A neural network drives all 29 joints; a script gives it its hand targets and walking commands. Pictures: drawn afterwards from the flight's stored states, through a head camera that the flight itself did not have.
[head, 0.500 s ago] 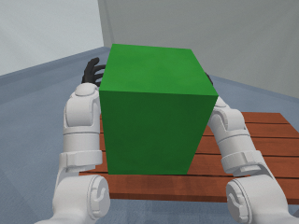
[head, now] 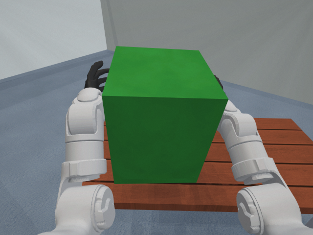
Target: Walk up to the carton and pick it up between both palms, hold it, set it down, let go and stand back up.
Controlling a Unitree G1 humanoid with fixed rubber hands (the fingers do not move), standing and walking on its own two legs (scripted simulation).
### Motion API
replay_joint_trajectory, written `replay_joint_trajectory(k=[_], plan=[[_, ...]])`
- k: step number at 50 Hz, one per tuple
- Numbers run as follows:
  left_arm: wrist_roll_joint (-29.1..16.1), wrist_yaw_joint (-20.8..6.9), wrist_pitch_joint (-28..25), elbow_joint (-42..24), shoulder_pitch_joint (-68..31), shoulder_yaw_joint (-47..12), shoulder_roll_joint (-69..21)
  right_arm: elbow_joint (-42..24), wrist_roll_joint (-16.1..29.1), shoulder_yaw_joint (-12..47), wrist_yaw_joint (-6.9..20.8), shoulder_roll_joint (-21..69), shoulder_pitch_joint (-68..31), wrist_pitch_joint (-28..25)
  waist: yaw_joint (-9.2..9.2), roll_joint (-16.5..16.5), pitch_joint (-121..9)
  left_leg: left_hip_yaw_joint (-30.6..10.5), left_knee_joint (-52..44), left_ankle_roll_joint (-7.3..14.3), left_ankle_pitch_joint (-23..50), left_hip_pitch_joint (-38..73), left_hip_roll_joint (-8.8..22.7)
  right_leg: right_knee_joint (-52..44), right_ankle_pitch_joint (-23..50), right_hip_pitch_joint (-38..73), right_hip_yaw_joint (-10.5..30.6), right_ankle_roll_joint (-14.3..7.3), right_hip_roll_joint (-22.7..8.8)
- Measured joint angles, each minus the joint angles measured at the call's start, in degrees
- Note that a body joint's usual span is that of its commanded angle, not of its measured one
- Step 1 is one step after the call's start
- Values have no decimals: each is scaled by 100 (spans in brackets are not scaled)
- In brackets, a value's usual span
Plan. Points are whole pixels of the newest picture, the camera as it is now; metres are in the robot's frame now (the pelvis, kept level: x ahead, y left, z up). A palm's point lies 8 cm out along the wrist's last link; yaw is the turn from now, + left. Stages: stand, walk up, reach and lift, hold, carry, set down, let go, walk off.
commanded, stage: hold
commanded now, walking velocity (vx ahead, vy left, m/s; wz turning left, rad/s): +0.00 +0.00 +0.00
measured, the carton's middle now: (157, 116) +0.35 +0.01 +0.22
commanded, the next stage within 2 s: set down in 1.16 s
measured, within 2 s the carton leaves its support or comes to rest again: neither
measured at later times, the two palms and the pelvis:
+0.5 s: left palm (95, 92) +0.37 +0.15 +0.27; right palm (216, 103) +0.37 -0.14 +0.23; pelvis +0.00 +0.00 +0.00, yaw +0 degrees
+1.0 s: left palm (95, 93) +0.37 +0.15 +0.27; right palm (216, 103) +0.37 -0.14 +0.23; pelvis +0.00 +0.00 +0.00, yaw +0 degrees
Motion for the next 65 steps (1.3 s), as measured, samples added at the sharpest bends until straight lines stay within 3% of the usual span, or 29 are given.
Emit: replay_joint_trajectory(k=[21, 59, 65], plan=[[57, 59, -52, 254, -143, -25, 6, 262, -26, -12, 78, -48, -102, -89, 17, 9, -46, 7, 7, 9, 4, -42, 0, -27, 27, -30, 38, 8, 11], [-9, 51, -26, 127, -49, -1, -5, 86, 5, -2, 8, -30, -40, 22, 5, 18, -43, -23, -7, 4, 5, -12, -10, -23, 11, -2, 58, 4, 20], [152, 47, -186, 363, -122, 134, -110, 411, -130, -219, 154, 114, 15, -296, -50, -52, -57, -42, -92, 19, 40, 84, -48, -29, -9, 69, 41, 13, -18]])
